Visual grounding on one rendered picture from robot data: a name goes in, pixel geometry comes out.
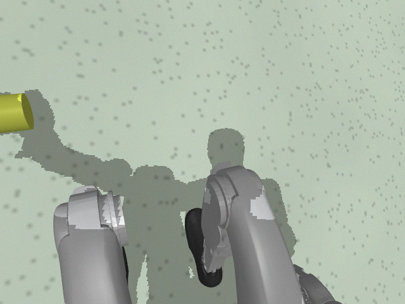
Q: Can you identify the right robot foot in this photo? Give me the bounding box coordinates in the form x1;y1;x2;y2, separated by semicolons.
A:
185;208;223;288

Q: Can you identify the can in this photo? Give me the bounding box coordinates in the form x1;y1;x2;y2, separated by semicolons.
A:
0;93;34;133

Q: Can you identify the right robot hand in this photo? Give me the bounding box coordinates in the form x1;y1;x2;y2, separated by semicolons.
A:
293;264;335;304

